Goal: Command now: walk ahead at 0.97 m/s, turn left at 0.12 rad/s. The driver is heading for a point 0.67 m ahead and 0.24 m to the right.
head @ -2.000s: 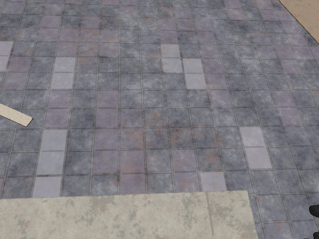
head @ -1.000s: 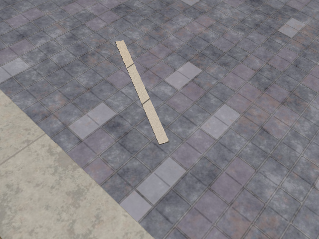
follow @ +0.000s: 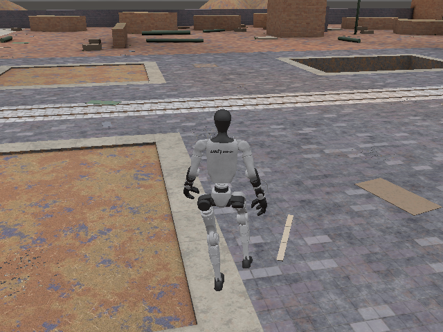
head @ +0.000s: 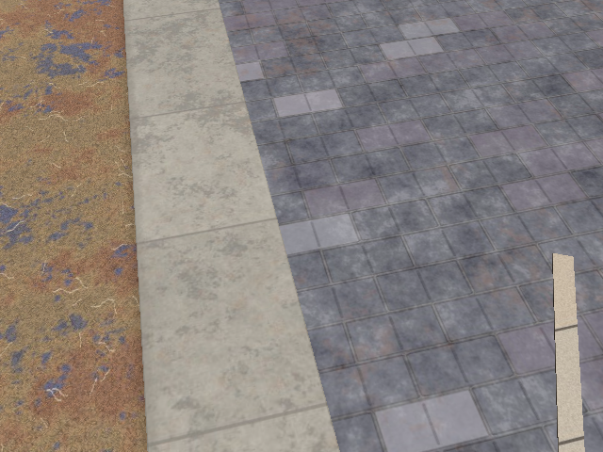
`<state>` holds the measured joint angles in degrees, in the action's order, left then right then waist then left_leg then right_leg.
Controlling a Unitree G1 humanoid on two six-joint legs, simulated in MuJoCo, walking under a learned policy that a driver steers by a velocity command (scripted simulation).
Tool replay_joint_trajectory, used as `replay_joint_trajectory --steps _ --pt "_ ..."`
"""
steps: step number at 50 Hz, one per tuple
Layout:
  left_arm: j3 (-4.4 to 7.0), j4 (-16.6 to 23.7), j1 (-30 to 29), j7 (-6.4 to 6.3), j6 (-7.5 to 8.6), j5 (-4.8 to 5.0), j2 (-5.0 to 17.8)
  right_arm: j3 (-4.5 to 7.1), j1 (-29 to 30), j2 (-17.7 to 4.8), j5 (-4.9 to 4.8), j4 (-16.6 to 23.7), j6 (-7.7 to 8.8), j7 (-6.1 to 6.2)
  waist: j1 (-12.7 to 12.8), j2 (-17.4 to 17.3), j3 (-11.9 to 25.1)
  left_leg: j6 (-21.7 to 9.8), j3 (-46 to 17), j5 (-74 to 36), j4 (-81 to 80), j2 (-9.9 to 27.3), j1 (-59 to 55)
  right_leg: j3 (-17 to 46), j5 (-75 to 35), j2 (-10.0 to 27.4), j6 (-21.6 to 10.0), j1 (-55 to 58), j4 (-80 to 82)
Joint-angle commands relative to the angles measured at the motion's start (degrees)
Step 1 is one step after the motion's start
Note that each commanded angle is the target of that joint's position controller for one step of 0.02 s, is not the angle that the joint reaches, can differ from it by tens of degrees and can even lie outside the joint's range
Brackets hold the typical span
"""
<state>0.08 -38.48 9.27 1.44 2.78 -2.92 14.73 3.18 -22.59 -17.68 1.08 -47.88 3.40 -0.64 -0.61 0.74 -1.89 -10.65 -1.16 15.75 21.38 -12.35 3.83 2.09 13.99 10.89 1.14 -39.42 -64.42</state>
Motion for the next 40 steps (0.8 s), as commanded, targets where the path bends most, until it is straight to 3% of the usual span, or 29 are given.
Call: replay_joint_trajectory --steps 1,3,5,6,8,10,11,12,13,14,15,16,18,19,20,23,26,28,29,30,31,32,33,34,35,36,37,38,40 --pt "0.62 2.86 -3.16 0.88 -0.48 1.37 4.38 0.74 0.53 -5.48 -0.42 2.71 3.16 -0.70 -0.62 -0.47 -6.66 -1.05 -6.24 -25.54 -15.91 12.29 9.60 -6.59 -12.51 -1.37 -1.56 0.97 11.27" --pt "0.05 4.04 -7.83 1.63 0.22 2.13 3.27 0.16 -2.32 -4.83 -0.75 1.36 4.20 -0.64 -2.78 -0.49 -6.78 1.78 -2.68 -38.21 -18.19 12.97 7.98 -9.78 -20.76 -3.62 -3.88 5.45 20.86" --pt "0.11 3.69 -9.09 1.98 0.66 2.61 3.61 0.15 -3.99 -6.42 -0.44 -0.24 4.67 0.00 -3.11 -1.15 -5.35 4.09 0.47 -48.43 -20.16 14.91 0.36 -10.97 -25.28 -7.45 -6.51 7.73 26.85" --pt "0.62 1.90 -5.63 2.02 0.43 3.03 4.97 0.25 -2.29 -7.89 -0.16 0.27 4.72 0.45 -1.25 -2.54 -1.15 5.61 2.66 -61.70 -17.32 15.15 -4.56 -11.25 -25.00 -11.04 -7.09 11.05 26.90" --pt "1.31 1.03 -3.53 1.68 0.61 2.68 7.34 0.71 -2.72 -9.80 0.84 -0.33 4.40 1.90 1.34 -6.18 0.45 8.41 4.20 -81.83 -9.18 19.18 -10.99 -12.55 -20.12 -14.24 -8.52 13.88 28.15" --pt "3.46 -5.19 14.27 1.08 0.06 2.51 12.13 1.26 1.47 -10.90 3.01 0.82 2.48 3.33 10.45 -7.69 8.51 10.03 5.44 -88.24 12.69 20.07 -10.70 -12.52 -14.75 -18.69 -9.71 29.82 27.20" --pt "4.84 -9.53 29.37 0.63 -0.13 2.46 14.23 1.82 8.52 -12.38 2.83 2.51 1.69 3.72 19.76 -5.52 10.68 10.91 7.53 -84.10 37.52 17.95 -2.39 -8.43 -15.26 -15.95 -13.52 41.80 32.06" --pt "5.53 -12.50 35.19 -0.01 -0.76 2.51 15.39 0.27 13.49 -6.24 2.93 4.31 2.60 2.86 20.10 5.10 10.09 10.09 6.74 -21.31 65.72 8.34 17.62 -0.23 -11.06 -10.39 -16.00 53.76 27.55" --pt "6.25 -10.88 25.09 -0.22 -0.76 1.21 19.01 -1.46 3.87 -0.22 -0.38 8.74 3.77 1.84 5.85 21.16 17.02 13.64 -2.76 13.31 83.55 3.08 43.53 35.44 -9.06 3.89 -29.18 68.86 34.85" --pt "6.47 -7.03 19.26 -0.30 -1.11 1.72 15.30 -2.52 5.85 -3.54 0.61 9.66 4.86 1.61 7.80 6.84 18.56 11.35 -8.29 6.65 79.60 7.26 46.86 45.91 6.94 5.77 -29.88 65.23 46.42" --pt "5.70 -7.28 16.91 -0.69 -1.11 2.32 11.71 -2.56 9.71 -5.60 1.41 9.91 5.29 0.89 5.59 -2.89 10.17 10.13 -9.25 1.56 72.81 11.16 45.27 41.27 14.91 4.53 -26.61 53.61 50.32" --pt "5.02 -7.67 14.98 -0.74 -0.98 2.24 9.08 -2.87 10.82 -5.29 2.26 10.19 5.28 0.57 2.33 -8.78 4.15 9.23 -7.00 -0.36 65.79 13.35 41.13 35.96 12.36 2.00 -23.36 41.36 52.48" --pt "4.38 -8.65 14.27 -1.33 0.31 2.24 8.96 -3.86 11.34 -3.03 4.03 11.66 2.50 0.00 -1.90 -8.57 -2.33 11.08 -5.70 2.06 58.86 15.85 35.80 26.85 7.52 -3.67 -21.26 25.00 54.14" --pt "4.38 -8.46 13.84 -1.07 1.07 2.34 9.55 -4.42 11.49 -2.17 4.17 12.42 1.21 -0.16 -2.94 -6.71 -3.92 11.83 -4.41 3.02 53.36 17.09 33.75 23.63 7.48 -5.91 -21.00 18.93 55.18" --pt "4.76 -7.94 13.16 -0.82 1.78 2.42 10.79 -4.88 14.08 -1.89 4.02 13.96 0.67 -0.38 -2.81 -5.27 -5.36 12.55 -2.50 1.41 46.62 17.83 31.55 20.87 5.13 -7.74 -21.07 13.84 56.72" --pt "5.80 -6.79 12.65 -0.76 2.37 2.95 11.86 -5.95 23.88 -0.69 1.53 17.65 0.94 -1.22 0.74 -0.44 -6.35 14.24 0.62 -13.16 23.90 17.60 21.68 15.89 -3.61 -11.80 -17.91 7.79 58.61" --pt "6.85 -6.92 15.53 -0.13 2.29 3.76 13.31 -5.53 26.42 -1.43 0.26 18.11 1.15 -0.96 4.65 2.39 -2.23 13.54 1.40 -23.31 13.59 14.73 17.12 17.08 -17.04 -10.63 -14.41 18.18 55.67" --pt "7.08 -8.31 18.95 -0.74 1.71 3.56 13.08 -4.93 25.43 -2.61 1.42 17.31 2.03 -0.23 6.11 1.65 -0.37 12.25 2.10 -21.96 7.07 12.19 18.06 16.00 -33.18 -10.43 -11.52 30.26 47.73" --pt "7.14 -8.97 20.28 -1.19 1.64 3.39 13.44 -4.27 22.31 -3.80 2.07 16.25 2.71 0.42 5.31 1.87 2.54 11.36 2.65 -20.12 5.03 9.77 15.29 15.68 -44.45 -10.66 -9.53 35.25 40.96" --pt "7.35 -9.04 19.32 -1.50 1.67 3.28 14.68 -3.47 15.68 -5.17 2.17 14.54 3.58 1.00 1.57 2.83 6.56 10.45 2.44 -22.12 2.62 9.53 8.82 14.96 -49.15 -10.99 -7.31 37.20 31.05" --pt "7.19 -8.10 16.76 -1.59 1.97 3.60 13.84 -2.54 6.83 -7.31 2.49 12.26 4.57 1.52 -3.25 3.54 10.96 9.14 -0.17 -26.66 2.89 14.19 -1.65 14.34 -42.39 -12.62 -5.55 32.70 19.29" --pt "5.60 -5.89 16.24 -1.88 2.31 3.72 7.78 -1.66 -3.26 -10.68 3.35 10.53 5.01 2.01 -6.03 -3.01 19.29 7.33 -9.96 -43.72 9.70 27.88 -15.82 9.70 -12.94 -15.42 -4.71 23.46 2.50" --pt "1.25 -4.72 26.92 -1.42 2.30 4.43 -3.12 0.34 -1.68 -14.05 -0.32 10.09 4.93 0.93 -0.55 -25.52 32.96 -6.53 -38.18 -50.94 9.02 42.55 -37.82 10.15 21.91 -20.13 -0.93 3.64 -18.45" --pt "2.56 -5.19 24.84 -1.84 1.18 5.08 5.46 0.64 1.20 -10.57 -1.13 11.53 3.78 0.71 -3.17 -14.04 32.93 -6.00 -38.27 -35.21 6.57 39.74 -33.39 10.74 17.51 -14.44 0.06 0.43 -22.33" --pt "3.65 -3.04 15.29 -2.25 0.52 5.58 9.23 -0.29 4.93 -5.59 -0.63 12.25 3.25 0.88 -4.52 -7.60 23.04 -3.66 -26.19 -37.98 5.49 35.29 -25.07 7.68 14.15 -12.18 0.74 -1.26 -19.22" --pt "3.75 -1.24 9.47 -2.50 0.23 4.95 9.49 -0.81 8.07 -4.09 -0.55 11.05 3.26 0.34 -3.37 -1.35 14.85 -2.15 -19.45 -44.64 3.94 31.87 -15.67 5.27 12.77 -10.58 1.40 -1.49 -15.95" --pt "3.85 0.11 6.34 -2.56 0.23 3.79 9.18 -0.97 8.20 -3.36 -0.86 9.98 3.54 0.07 -2.90 -1.64 10.28 -1.88 -16.18 -48.72 2.19 29.61 -10.01 4.66 12.38 -9.67 1.52 -1.97 -12.33" --pt "3.54 1.09 6.87 -2.13 -0.04 3.80 7.31 -0.74 8.30 -3.71 -0.45 8.64 3.59 -0.08 -0.78 -4.26 7.94 -1.81 -13.80 -49.93 0.24 28.55 -5.73 4.80 12.32 -8.74 1.28 -0.04 -10.01" --pt "2.64 1.86 7.85 -1.84 -0.52 4.11 4.38 -0.47 10.68 -3.22 -0.95 7.19 3.59 -0.10 2.08 -5.18 6.29 -1.95 -9.42 -49.53 -3.05 27.00 0.86 3.84 11.32 -8.07 0.97 3.54 -0.87"
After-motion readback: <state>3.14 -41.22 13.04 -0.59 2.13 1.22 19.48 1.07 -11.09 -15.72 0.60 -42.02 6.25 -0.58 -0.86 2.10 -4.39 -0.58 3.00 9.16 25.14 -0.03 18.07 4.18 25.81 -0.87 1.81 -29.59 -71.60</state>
